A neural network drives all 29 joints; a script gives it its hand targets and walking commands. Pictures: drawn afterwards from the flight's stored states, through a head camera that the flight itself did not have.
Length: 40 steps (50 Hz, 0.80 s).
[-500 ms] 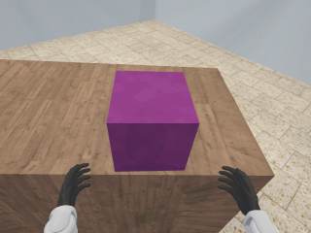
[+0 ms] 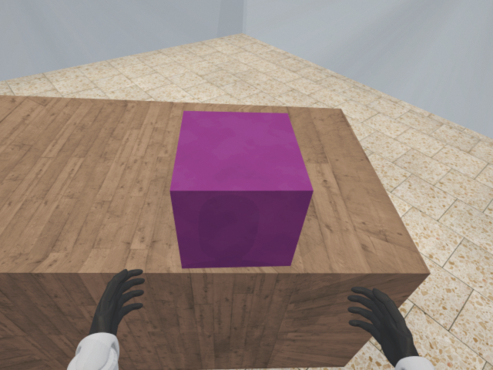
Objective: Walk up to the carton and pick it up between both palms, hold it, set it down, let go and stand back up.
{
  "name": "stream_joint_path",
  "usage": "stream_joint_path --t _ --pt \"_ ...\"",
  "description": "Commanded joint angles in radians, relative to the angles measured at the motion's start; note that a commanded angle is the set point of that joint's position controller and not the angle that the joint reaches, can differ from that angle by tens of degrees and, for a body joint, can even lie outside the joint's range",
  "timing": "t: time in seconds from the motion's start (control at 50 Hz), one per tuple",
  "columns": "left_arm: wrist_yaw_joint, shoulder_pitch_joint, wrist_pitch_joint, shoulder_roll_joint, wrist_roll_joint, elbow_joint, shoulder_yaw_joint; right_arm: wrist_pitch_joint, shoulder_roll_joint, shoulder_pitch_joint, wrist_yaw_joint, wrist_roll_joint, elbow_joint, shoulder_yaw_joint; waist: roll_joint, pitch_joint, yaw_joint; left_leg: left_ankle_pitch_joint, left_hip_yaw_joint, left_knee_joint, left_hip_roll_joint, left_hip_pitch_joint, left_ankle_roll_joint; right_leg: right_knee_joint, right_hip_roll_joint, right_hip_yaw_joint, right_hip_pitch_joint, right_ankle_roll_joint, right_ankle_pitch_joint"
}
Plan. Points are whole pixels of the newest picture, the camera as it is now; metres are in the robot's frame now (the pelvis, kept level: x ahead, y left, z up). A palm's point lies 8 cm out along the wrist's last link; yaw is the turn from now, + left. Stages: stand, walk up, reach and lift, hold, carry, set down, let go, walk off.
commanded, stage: set down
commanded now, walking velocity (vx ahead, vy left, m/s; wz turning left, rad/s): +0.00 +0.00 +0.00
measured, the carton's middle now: (236, 188) +0.51 +0.05 +0.02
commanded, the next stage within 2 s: let go in 1.68 s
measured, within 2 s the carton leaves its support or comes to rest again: neither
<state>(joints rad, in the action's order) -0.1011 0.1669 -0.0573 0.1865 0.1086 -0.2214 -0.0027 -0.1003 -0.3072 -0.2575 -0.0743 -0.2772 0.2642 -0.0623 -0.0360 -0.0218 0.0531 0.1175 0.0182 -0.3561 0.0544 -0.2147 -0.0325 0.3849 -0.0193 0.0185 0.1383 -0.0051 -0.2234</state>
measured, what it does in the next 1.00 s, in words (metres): stands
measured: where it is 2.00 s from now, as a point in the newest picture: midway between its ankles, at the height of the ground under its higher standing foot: outside the picture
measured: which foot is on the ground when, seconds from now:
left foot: down 0.00-1.00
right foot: down 0.00-1.00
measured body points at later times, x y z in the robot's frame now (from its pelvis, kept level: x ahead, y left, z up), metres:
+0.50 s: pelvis +0.01 -0.01 +0.00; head +0.01 +0.01 +0.45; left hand +0.21 +0.23 -0.02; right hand +0.21 -0.22 -0.02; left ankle +0.05 +0.14 -0.74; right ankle -0.01 -0.11 -0.74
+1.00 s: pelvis +0.02 -0.01 +0.00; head +0.03 +0.01 +0.45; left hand +0.20 +0.23 -0.05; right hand +0.19 -0.22 -0.05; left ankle +0.05 +0.14 -0.74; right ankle -0.01 -0.11 -0.74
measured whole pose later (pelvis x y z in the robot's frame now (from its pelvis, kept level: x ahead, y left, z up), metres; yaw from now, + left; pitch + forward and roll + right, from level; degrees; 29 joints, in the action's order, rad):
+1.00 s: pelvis +0.02 -0.01 +0.00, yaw +0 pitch +0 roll +0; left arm -0.04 0.26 -0.11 0.23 0.11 -0.26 -0.01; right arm -0.14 -0.25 -0.31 -0.04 -0.10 0.44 -0.06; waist -0.04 0.02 0.05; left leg 0.13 0.02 -0.34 0.05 -0.20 -0.04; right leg 0.38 -0.02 0.02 0.13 -0.01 -0.25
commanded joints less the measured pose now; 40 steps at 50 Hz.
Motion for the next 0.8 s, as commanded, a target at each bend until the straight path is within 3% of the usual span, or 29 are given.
stream_joint_path --t 0.0,0.2,0.26,0.34,0.5,0.6,0.78 --pt "-0.002 0.006 0.06 0.079 0.051 0.26 -0.017 -0.061 -0.081 0.053 -0.006 0.038 -0.215 0.157 -0.014 -0.078 -0.053 -0.029 0.029 0.068 -0.055 0.299 0.022 -0.163 0.014 -0.01 0.162 -0.027 -0.028" --pt "0.05 0.101 0.083 0.108 0.028 0.218 -0.076 -0.09 -0.043 -0.038 0.044 0.052 -0.176 0.09 -0.037 -0.091 -0.057 -0.186 0.032 0.031 -0.081 0.321 0.019 -0.132 0.021 0.009 0.076 0.018 0.298" --pt "0.061 0.102 0.084 0.113 0.016 0.191 -0.093 -0.093 -0.029 -0.042 0.05 0.062 -0.141 0.071 -0.036 -0.083 -0.052 -0.184 0.032 0.028 -0.082 0.315 0.017 -0.13 0.022 0.01 0.068 0.021 0.312" --pt "0.067 0.104 0.087 0.122 0.021 0.206 -0.09 -0.106 -0.017 -0.039 0.054 0.066 -0.155 0.063 -0.041 -0.09 -0.046 -0.174 0.031 0.028 -0.08 0.32 0.021 -0.135 0.023 0.006 0.079 0.022 0.289" --pt "0.073 0.055 0.047 0.117 0.026 0.104 -0.053 -0.085 0.003 0.001 0.048 0.12 -0.071 0.083 -0.028 -0.016 -0.058 -0.07 0.037 0.04 -0.071 0.309 0.027 -0.168 0.023 -0.006 0.162 0.008 0.07" --pt "0.076 0.026 0.026 0.13 0.025 0.091 -0.041 -0.075 0.026 0.022 0.052 0.15 -0.068 0.094 -0.034 -0.011 -0.056 -0.022 0.042 0.043 -0.072 0.299 0.034 -0.174 0.027 -0.01 0.173 0.007 0.001" --pt "0.072 -0.003 -0.004 0.142 0.013 0.061 -0.025 -0.077 0.033 0.066 0.055 0.197 -0.011 0.121 -0.02 -0.014 -0.057 0.002 0.048 0.033 -0.072 0.288 0.035 -0.161 0.027 -0.02 0.181 0.007 -0.01"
